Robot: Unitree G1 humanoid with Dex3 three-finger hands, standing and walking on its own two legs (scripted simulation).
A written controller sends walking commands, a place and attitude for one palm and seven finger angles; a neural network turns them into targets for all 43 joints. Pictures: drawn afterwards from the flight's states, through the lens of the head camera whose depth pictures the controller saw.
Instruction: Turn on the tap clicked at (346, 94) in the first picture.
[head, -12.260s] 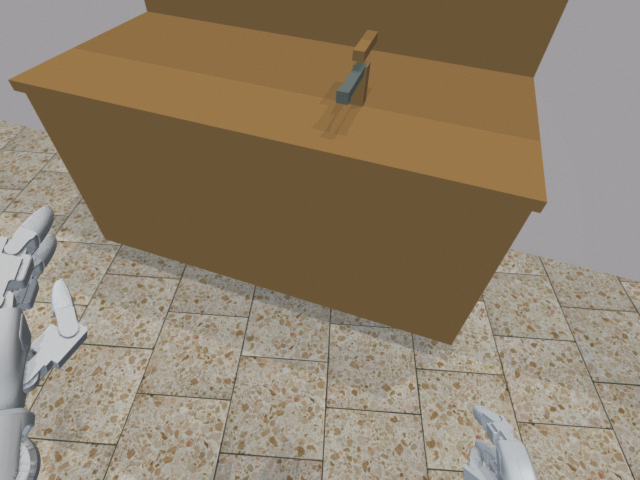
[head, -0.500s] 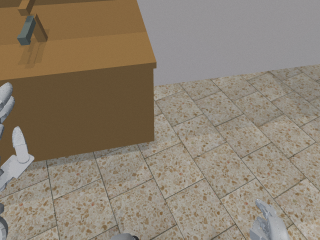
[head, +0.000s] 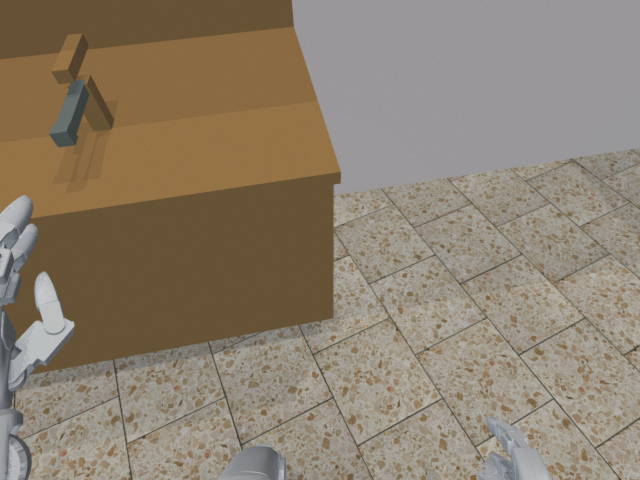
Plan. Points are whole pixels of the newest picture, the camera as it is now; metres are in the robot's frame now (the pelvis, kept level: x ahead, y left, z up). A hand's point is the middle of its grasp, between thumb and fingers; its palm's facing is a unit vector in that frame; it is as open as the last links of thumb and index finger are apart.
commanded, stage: take the last steps up to it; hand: left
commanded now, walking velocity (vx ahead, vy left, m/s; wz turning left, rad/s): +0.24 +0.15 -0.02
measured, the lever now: (63, 135) +0.59 +0.48 +0.07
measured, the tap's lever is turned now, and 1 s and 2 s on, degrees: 0 0 0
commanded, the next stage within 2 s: come to a stop and stand still in 0.46 s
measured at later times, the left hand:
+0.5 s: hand (43, 232) +0.31 +0.30 +0.17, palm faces +0.37 -0.78 -0.50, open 7.5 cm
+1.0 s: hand (57, 210) +0.34 +0.31 +0.17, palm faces +0.34 -0.84 -0.43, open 7.5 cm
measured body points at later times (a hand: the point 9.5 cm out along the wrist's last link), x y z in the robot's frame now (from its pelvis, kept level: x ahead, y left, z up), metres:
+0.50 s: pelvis +0.09 +0.07 -0.01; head +0.12 +0.05 +0.44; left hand +0.28 +0.34 +0.20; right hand +0.24 -0.13 -0.12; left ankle +0.10 +0.16 -0.74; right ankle +0.12 -0.02 -0.74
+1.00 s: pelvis +0.11 +0.08 +0.00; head +0.15 +0.08 +0.44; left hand +0.32 +0.35 +0.19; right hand +0.28 -0.14 -0.09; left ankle +0.15 +0.22 -0.74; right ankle +0.11 -0.01 -0.74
